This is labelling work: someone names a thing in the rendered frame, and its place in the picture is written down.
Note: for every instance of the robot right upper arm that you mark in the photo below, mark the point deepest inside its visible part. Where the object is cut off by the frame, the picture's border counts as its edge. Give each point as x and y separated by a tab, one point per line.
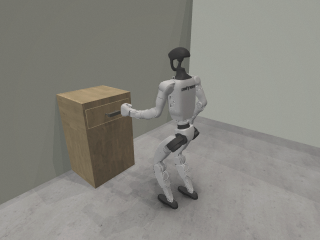
199	92

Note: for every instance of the robot left upper arm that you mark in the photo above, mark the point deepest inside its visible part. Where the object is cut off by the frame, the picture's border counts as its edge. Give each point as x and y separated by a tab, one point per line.
165	88

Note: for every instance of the right robot hand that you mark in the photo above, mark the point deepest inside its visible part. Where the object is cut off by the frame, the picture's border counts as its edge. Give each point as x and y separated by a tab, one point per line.
190	121

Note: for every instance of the robot left forearm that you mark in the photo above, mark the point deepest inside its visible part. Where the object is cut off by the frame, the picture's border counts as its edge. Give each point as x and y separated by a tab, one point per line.
142	114

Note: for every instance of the humanoid robot head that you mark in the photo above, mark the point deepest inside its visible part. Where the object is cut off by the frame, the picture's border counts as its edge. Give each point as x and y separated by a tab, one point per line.
179	53

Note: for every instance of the left robot foot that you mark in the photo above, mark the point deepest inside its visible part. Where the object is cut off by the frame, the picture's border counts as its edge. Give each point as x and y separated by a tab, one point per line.
162	198

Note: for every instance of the cabinet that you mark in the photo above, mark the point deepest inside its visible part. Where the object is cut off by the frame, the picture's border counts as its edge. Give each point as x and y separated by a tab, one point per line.
99	153

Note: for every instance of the robot right forearm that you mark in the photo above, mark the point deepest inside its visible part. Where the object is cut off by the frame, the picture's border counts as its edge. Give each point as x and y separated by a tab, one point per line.
196	112

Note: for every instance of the handle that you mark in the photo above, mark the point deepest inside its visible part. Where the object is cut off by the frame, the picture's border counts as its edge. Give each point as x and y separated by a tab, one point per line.
116	112

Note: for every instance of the left robot hand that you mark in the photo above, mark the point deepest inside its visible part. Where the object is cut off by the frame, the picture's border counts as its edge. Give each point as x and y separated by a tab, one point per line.
125	108

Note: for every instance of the drawer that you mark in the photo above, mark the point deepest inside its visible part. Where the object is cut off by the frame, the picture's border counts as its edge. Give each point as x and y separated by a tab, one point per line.
96	115

